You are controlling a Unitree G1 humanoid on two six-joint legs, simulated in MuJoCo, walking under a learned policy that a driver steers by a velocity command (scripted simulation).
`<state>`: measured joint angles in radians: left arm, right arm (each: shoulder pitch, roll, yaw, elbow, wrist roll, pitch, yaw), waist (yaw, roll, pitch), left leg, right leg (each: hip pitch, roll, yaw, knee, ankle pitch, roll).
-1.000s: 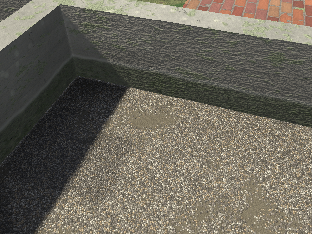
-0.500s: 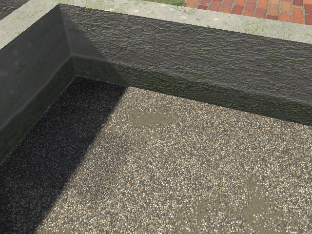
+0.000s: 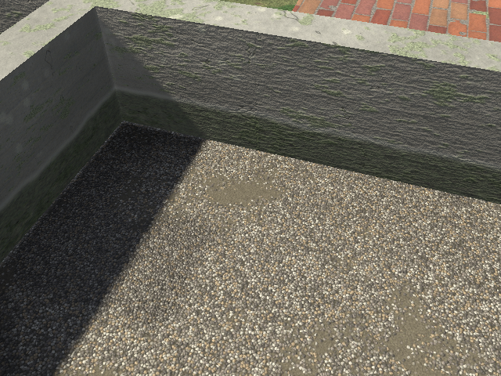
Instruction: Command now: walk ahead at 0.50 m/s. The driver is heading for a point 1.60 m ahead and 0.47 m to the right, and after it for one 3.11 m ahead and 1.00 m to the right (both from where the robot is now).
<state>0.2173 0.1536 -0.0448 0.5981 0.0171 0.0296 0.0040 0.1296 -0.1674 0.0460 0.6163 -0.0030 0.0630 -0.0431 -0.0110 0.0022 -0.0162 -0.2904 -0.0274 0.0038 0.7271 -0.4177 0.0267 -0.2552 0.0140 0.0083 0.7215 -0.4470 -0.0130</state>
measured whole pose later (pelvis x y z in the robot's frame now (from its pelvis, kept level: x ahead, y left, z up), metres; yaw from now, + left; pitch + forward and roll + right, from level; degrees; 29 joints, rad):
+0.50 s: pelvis +0.00 +0.00 +0.03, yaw +0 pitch +0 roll +0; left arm 0.23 0.15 -0.03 0.66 0.00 0.03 0.01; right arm 0.18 -0.18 0.04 0.74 0.02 0.06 -0.05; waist -0.02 0.00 -0.01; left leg -0.17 -0.03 0.00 0.42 -0.25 0.03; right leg -0.14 0.01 0.02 0.41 -0.28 -0.01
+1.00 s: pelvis -0.01 +0.00 +0.02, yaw +0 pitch +1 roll +0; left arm 0.24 0.17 -0.03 0.64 0.01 0.04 0.00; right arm 0.16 -0.21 0.03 0.72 0.01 0.09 -0.06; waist -0.02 0.01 -0.01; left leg -0.22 -0.02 -0.01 0.49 -0.27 0.02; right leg -0.18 0.02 0.01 0.46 -0.29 -0.02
